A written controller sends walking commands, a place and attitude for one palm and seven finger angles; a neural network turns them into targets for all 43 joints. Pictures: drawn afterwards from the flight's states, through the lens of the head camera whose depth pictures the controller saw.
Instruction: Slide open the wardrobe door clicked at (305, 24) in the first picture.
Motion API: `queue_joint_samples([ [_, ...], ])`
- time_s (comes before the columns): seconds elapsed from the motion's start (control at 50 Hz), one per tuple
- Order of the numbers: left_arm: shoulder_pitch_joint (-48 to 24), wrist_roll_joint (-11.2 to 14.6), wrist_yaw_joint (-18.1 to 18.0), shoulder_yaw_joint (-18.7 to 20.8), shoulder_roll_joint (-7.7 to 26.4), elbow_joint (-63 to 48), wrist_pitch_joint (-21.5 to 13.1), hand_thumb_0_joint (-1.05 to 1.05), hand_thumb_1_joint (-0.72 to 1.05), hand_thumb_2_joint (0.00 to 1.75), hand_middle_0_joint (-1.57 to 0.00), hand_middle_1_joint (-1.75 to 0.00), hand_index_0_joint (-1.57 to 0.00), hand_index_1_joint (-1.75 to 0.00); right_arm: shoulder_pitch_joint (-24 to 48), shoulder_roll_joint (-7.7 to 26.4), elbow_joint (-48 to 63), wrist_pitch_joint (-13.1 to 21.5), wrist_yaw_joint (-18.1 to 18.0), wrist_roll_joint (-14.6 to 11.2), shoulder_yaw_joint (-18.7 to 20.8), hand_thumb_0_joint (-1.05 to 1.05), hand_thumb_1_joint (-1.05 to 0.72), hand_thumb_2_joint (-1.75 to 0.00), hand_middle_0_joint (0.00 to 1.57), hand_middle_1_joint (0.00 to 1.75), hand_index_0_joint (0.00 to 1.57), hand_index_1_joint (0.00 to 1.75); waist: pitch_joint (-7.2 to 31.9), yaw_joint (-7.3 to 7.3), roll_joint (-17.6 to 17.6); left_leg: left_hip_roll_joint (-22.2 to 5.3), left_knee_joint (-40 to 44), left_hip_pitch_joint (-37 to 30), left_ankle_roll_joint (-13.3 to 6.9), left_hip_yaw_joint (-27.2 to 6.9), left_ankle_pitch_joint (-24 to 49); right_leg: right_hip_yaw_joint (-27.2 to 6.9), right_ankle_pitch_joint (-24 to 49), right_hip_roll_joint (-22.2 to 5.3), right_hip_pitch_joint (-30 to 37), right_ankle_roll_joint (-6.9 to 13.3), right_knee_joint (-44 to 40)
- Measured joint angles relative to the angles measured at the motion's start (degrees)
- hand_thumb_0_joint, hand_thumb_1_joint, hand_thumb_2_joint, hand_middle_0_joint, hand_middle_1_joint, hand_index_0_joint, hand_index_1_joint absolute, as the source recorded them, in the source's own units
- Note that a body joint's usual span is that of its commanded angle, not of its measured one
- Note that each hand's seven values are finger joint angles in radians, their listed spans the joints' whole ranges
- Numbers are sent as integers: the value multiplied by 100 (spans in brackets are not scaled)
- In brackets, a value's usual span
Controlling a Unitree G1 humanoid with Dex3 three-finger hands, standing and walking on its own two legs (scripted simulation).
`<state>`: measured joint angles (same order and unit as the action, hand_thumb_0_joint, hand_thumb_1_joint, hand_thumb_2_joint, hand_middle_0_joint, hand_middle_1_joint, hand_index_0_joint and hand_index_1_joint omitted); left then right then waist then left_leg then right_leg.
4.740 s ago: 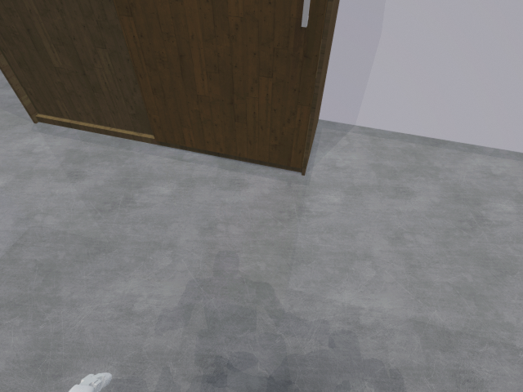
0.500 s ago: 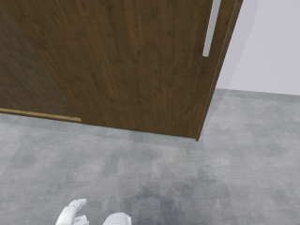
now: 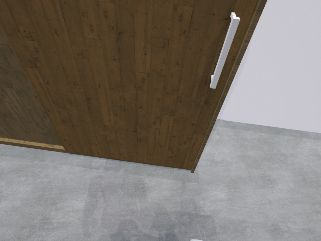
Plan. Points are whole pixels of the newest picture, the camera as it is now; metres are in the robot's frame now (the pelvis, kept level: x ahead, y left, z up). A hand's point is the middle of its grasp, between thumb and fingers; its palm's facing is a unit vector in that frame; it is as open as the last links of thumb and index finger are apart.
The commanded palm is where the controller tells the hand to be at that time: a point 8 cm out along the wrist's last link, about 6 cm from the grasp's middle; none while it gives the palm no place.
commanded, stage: take the last steps up to it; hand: right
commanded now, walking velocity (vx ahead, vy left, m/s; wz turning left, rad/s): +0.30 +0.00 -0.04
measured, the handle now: (222, 54) +0.68 -0.16 +0.15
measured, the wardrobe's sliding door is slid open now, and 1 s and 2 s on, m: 0.00 0.00 0.00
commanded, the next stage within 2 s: come to a stop and stand still in 0.52 s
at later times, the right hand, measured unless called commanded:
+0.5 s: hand out of the picture +0.16 -0.23 -0.18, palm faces +0.06 +0.98 -0.18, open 7.4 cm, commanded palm none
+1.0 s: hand (224, 205) +0.28 -0.20 -0.17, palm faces +0.06 +0.97 -0.25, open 7.2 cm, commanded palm none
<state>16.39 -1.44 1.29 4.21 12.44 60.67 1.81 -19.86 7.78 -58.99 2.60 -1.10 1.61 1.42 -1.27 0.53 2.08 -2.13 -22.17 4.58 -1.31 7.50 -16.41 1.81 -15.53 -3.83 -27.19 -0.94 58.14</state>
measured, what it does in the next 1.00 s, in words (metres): walks ahead: right foot, then left foot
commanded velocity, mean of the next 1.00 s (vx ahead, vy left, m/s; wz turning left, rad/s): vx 0.05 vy -0.02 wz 0.01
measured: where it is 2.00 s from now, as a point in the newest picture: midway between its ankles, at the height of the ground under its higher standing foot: outside the picture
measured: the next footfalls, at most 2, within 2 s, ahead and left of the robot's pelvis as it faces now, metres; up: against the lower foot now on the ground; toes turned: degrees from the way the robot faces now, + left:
right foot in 0.24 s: +0.17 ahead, -0.16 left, +0.00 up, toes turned -10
left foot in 0.68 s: +0.30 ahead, +0.08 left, +0.00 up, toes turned +3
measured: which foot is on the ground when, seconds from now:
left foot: down 0.00-0.26, up 0.28-0.66, down 0.68-1.00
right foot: up 0.00-0.22, down 0.24-0.68, up 0.70-1.00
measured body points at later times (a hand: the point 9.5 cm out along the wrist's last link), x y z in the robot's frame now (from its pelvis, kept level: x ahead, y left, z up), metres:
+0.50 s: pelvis +0.14 -0.05 +0.00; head +0.15 -0.06 +0.45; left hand +0.18 +0.18 -0.15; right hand +0.15 -0.28 -0.16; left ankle +0.17 +0.08 -0.69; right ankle +0.13 -0.15 -0.75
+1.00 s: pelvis +0.21 -0.02 -0.01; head +0.25 +0.00 +0.44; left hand +0.26 +0.22 -0.17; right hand +0.28 -0.25 -0.15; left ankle +0.27 +0.09 -0.75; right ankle +0.19 -0.15 -0.70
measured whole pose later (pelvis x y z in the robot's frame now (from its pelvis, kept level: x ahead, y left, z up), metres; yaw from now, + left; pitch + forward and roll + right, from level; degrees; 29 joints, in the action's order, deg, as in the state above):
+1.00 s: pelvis +0.21 -0.02 -0.01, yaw -1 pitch -1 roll -1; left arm 10.2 -0.4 -0.7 3.9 10.9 58.7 3.2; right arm -7.9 9.1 -56.7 -1.0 -2.4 2.0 2.7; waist -5.9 -0.5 0.5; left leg -4.4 -29.1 17.4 -1.9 8.2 -10.5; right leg 2.2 -25.7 -1.2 -22.3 -2.7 52.3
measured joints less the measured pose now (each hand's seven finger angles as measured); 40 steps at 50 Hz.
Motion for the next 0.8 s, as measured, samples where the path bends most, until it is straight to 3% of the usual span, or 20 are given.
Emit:
queue_joint_samples([
  [0.12, -158, 27, 24, -30, -80, 89, -37, 1, 91, 90, -20, -30, -20, -30, -433, -73, -393, 66, 12, 23, -35, 0, -91, -90, 20, 30, 21, 30, -120, -142, -110, -45, 276, -368, 97, 138, -117, 223, 120, -205, -26, -30, -990],
  [0.22, -487, 50, 29, -121, -230, 14, -199, 1, 91, 90, -20, -30, -20, -30, -720, -74, -693, 2, 11, 17, -7, 0, -91, -90, 20, 30, 21, 30, -228, -306, -261, -164, -94, -504, 308, 169, -582, 516, 97, -78, 496, 117, -2203],
  [0.26, -620, 24, -19, -148, -289, -61, -377, 0, 91, 90, -20, -30, -20, -30, -801, -74, -791, -63, 18, -21, 13, 0, -90, -90, 20, 30, 21, 30, -279, -302, -348, -304, -988, -217, 303, 83, -982, 634, 353, -3, 724, 248, -2448],
  [0.3, -708, 23, -83, -179, -388, -136, -488, 0, 91, 90, -20, -30, -20, -30, -700, -42, -852, -188, 29, -35, 18, 0, -90, -90, 20, 30, 20, 30, -353, -292, -435, -324, -2571, 425, 178, -229, -1292, 750, 83, 17, 801, 305, -2189],
  [0.34, -694, 59, -180, -143, -460, -188, -548, 0, 92, 90, -20, -30, -20, -30, -518, 1, -843, -257, 48, -24, 59, 0, -90, -90, 20, 30, 20, 30, -335, -245, -462, -305, -3736, 1080, 113, -355, -1109, 833, -45, 42, 1033, 309, -2343],
  [0.38, -630, 69, -259, -109, -444, -202, -591, -1, 95, 89, -20, -30, -21, -30, -275, 58, -747, -268, 75, 4, 109, 0, -91, -90, 20, 30, 20, 30, -288, -188, -473, -353, -4115, 1578, 123, -343, -760, 874, 50, 100, 1302, 277, -2695],
  [0.48, -289, 56, -268, -159, -377, -35, -551, -2, 95, 90, -20, -30, -20, -30, 342, 174, -300, -241, 87, 25, 182, 0, -91, -90, 20, 30, 20, 30, -107, -151, -433, -462, -3516, 2220, 239, -286, -145, 885, 204, 214, 1846, 278, -3425],
  [0.6, 103, 5, -213, -159, -448, 165, -416, -1, 93, 90, -20, -30, -20, -30, 895, 291, 47, -254, 91, 17, 222, 0, -92, -90, 20, 30, 20, 30, -106, 22, -308, -442, -2073, 2076, 285, -240, 99, 851, -17, 191, 2226, 107, -3549],
  [0.66, 285, -3, -198, -153, -464, 257, -341, 0, 92, 90, -20, -30, -20, -30, 995, 309, 145, -177, 111, 23, 208, 0, -92, -90, 20, 30, 20, 30, -141, 103, -211, -319, -1242, 1641, 257, -149, 368, 835, -390, 76, 2263, -55, -3159],
  [0.68, 345, 14, -196, -160, -463, 292, -326, 0, 92, 90, -20, -30, -20, -30, 1007, 311, 158, -112, 98, 29, 192, 0, -92, -90, 20, 30, 20, 30, -145, 105, -186, -284, -1055, 1534, 154, -133, 742, 822, -586, 26, 2199, -95, -2882],
  [0.72, 329, 68, -211, -170, -393, 366, -243, 0, 91, 90, -20, -30, -20, -30, 1088, 199, 103, -17, 51, 4, 125, 0, -92, -90, 20, 30, 20, 30, -237, 162, 41, -151, -1282, 1497, -44, 11, 503, 541, -1115, -85, 1932, -58, -2162],
  [0.8, 138, 149, -281, -159, -342, 380, -64, 0, 91, 90, -20, -30, -20, -30, 1184, 2, 65, -76, -47, -13, 1, 0, -91, -90, 20, 30, 20, 30, -334, 124, 71, -112, -1085, 1293, -151, 91, 268, 187, -1579, 100, 1272, -54, -1000],
])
